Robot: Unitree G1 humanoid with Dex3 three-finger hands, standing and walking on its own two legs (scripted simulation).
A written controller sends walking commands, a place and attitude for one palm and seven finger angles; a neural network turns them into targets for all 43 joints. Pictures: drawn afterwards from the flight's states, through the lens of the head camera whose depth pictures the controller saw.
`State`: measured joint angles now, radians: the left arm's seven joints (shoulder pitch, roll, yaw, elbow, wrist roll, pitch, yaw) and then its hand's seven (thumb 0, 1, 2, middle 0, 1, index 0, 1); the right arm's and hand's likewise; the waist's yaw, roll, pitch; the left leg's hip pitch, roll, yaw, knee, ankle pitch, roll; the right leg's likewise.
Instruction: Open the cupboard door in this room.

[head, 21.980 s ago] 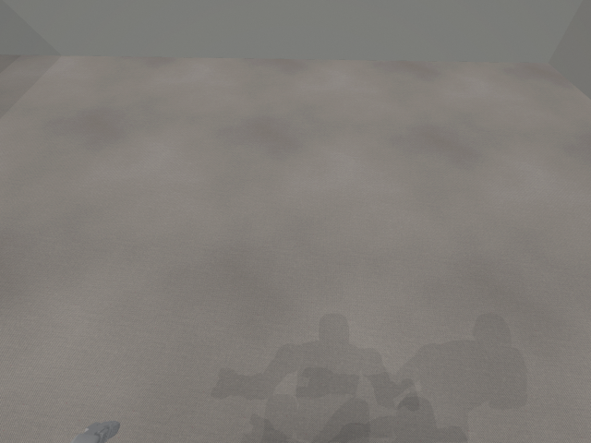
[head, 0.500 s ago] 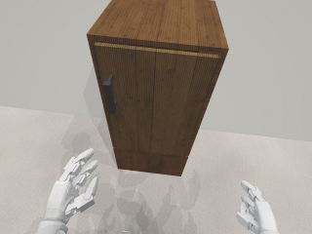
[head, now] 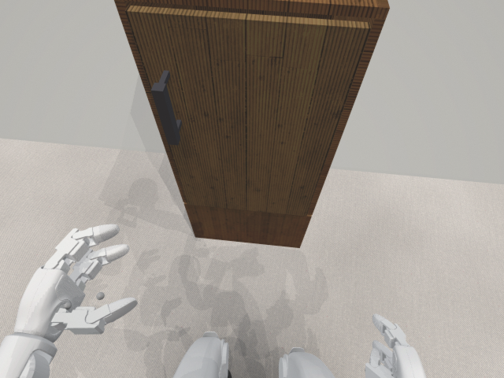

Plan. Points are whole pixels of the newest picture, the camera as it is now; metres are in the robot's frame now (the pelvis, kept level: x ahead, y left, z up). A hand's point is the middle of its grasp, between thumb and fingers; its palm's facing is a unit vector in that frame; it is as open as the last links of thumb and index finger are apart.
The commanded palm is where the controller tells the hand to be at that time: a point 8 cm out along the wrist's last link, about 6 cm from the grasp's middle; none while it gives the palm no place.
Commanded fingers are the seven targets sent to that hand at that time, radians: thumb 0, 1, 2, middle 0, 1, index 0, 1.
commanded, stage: raise the hand with hooked fingers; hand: left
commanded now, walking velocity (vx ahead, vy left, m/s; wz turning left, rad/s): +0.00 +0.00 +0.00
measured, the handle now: (169, 109) +0.58 +0.19 +0.05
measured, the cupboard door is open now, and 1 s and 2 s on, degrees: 0 0 0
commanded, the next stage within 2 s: move the hooked fingers beside the handle in 1.26 s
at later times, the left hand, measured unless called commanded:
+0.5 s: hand (41, 279) +0.24 +0.30 +0.05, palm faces -0.02 -1.00 -0.07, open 13.7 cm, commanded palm +0.23 +0.35 +0.05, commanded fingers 0.00 -0.50 0.30 -0.30 -1.20 -0.30 -1.20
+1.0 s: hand (36, 250) +0.28 +0.32 +0.06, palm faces -0.07 -1.00 -0.05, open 14.0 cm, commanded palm +0.26 +0.37 +0.06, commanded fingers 0.00 -0.50 0.30 -0.30 -1.20 -0.30 -1.20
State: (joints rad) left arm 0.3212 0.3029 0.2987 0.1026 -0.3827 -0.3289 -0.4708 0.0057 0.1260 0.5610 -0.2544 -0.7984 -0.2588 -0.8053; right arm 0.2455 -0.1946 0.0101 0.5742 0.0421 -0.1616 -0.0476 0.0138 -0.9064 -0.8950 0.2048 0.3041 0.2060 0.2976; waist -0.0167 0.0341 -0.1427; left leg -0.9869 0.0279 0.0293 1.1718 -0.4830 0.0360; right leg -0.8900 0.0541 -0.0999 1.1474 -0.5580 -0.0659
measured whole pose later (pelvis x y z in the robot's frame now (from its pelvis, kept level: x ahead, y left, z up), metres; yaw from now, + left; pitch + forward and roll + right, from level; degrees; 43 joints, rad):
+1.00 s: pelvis +0.00 +0.05 +0.01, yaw +0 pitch +17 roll -5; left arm 0.03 0.46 0.42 0.41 -0.38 -0.36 -0.58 -0.01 -0.50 0.30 -0.30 -1.20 -0.30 -1.20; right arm 0.30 -0.30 0.02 0.52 0.04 -0.18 -0.03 0.01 -0.91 -0.90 0.20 0.30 0.20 0.30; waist -0.04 0.02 -0.15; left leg -0.95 0.00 0.04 1.10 -0.45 0.10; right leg -0.83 0.03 -0.09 1.04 -0.50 -0.01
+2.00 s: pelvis +0.01 +0.02 +0.00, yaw -1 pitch +20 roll -4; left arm -0.33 0.50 0.43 0.72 -0.30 -0.37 -0.56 -0.01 -0.50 0.30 -0.30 -1.20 -0.30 -1.20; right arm 0.32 -0.30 0.02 0.59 0.04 -0.11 -0.03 0.01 -0.91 -0.90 0.20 0.30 0.20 0.30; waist -0.07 0.02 -0.15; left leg -1.03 0.02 0.03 1.16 -0.48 0.07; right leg -0.92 0.05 -0.09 1.10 -0.54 -0.04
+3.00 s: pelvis +0.00 +0.03 -0.02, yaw -3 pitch +27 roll -6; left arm -0.97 0.71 0.46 1.24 -0.09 -0.38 -0.41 -0.01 -0.50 0.30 -0.30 -1.20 -0.30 -1.20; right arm 0.39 -0.29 0.07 0.62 0.00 0.07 -0.01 0.00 -0.91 -0.90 0.20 0.30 0.20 0.30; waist -0.21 0.04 -0.13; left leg -1.24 0.04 0.02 1.25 -0.49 0.08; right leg -1.12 0.07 -0.10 1.17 -0.54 -0.03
